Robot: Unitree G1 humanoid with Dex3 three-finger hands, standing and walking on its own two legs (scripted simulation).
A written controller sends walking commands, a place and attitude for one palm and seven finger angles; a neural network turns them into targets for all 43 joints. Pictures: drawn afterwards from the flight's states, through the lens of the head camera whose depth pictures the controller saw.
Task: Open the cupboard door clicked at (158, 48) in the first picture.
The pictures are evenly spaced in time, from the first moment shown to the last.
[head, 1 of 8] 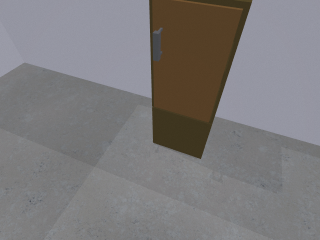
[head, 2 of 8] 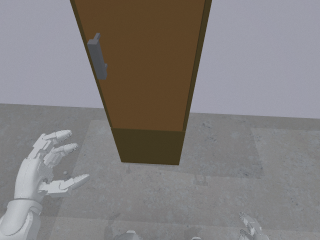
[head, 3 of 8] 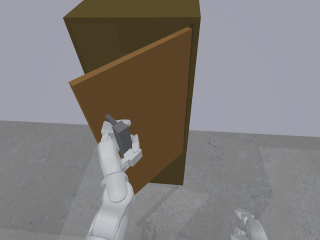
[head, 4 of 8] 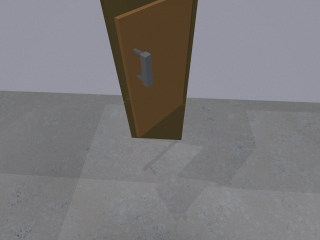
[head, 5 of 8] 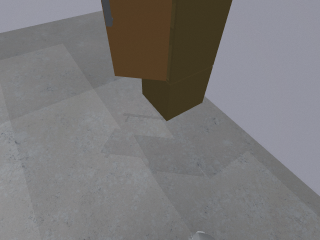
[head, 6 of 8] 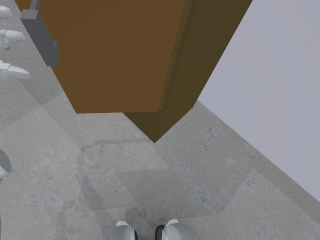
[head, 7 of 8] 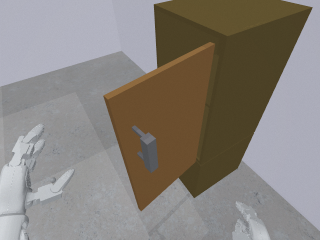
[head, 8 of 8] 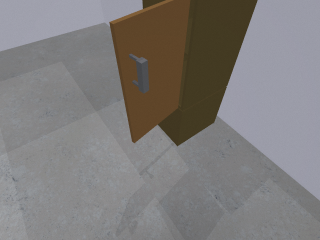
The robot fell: no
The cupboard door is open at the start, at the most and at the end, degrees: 0 101 100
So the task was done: yes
